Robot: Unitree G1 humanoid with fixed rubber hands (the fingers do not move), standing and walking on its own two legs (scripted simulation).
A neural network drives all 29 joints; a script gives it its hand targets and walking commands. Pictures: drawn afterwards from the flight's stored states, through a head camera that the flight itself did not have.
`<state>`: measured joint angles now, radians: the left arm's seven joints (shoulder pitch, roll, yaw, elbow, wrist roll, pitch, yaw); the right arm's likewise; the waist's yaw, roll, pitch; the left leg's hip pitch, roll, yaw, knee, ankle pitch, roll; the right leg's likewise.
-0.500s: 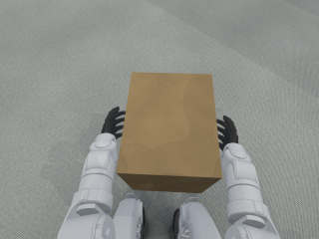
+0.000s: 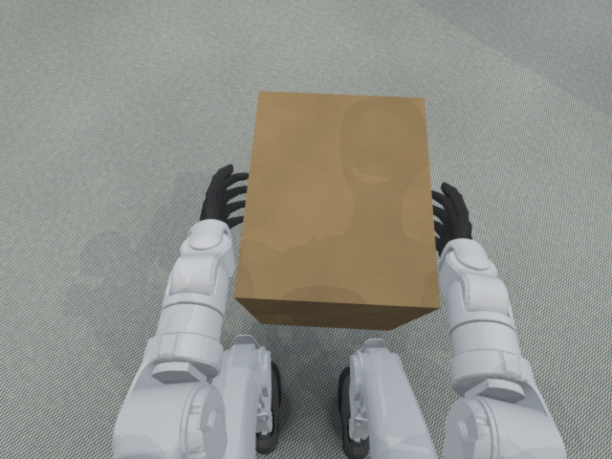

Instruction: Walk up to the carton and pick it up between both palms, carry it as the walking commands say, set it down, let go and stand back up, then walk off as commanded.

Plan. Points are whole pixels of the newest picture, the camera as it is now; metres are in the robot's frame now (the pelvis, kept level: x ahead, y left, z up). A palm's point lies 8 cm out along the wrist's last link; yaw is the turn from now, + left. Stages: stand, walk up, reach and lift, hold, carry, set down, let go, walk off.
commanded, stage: set down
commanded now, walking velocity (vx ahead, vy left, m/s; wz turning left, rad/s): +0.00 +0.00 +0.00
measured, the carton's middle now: (332, 225) +0.45 -0.03 -0.14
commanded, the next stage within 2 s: none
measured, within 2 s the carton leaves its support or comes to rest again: rests again in 1.88 s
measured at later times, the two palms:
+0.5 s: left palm (229, 224) +0.45 +0.14 -0.15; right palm (428, 234) +0.44 -0.18 -0.15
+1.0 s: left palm (242, 235) +0.47 +0.13 -0.28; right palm (404, 243) +0.46 -0.18 -0.28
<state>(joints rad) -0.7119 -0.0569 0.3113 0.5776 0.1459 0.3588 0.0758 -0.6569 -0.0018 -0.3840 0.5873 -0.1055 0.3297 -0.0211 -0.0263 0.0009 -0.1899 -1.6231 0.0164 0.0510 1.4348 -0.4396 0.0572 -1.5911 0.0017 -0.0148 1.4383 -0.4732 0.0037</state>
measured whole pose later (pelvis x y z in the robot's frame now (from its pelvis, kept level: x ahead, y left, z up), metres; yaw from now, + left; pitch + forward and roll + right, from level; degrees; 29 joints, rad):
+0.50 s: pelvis -0.01 -0.01 -0.07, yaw +2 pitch +40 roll -1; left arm -0.89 0.02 0.28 0.65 0.08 0.34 0.12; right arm -0.84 -0.07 -0.39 0.66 -0.07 0.32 -0.04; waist -0.03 0.00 -0.15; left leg -1.91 0.00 0.03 1.68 -0.48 0.04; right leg -1.87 0.02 0.00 1.71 -0.54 0.01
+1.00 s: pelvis -0.05 -0.03 -0.13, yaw +1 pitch +27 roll +0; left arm -1.25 0.22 0.24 0.58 -0.07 0.35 0.12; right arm -1.22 -0.19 -0.26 0.52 0.08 0.39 -0.17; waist -0.01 0.00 0.53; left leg -1.89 -0.03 -0.02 1.90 -0.48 -0.02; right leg -1.88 0.05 -0.02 1.93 -0.52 -0.02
